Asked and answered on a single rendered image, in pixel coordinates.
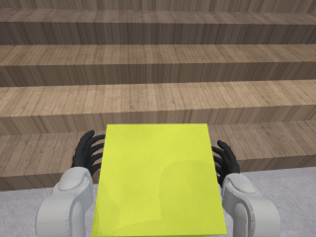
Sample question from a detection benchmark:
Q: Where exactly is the right robot hand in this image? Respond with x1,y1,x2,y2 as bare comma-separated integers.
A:
211,140,240,188

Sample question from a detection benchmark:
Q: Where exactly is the right robot forearm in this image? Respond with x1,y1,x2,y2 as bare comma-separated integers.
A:
221,173,281,237

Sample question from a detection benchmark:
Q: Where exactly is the left robot forearm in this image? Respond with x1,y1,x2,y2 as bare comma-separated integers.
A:
35,167,94,237

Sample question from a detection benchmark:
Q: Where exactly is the left robot hand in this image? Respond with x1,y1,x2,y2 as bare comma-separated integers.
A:
71,129,106,177

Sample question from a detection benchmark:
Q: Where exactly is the carton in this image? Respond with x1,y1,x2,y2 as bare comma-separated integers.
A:
91,123,227,237

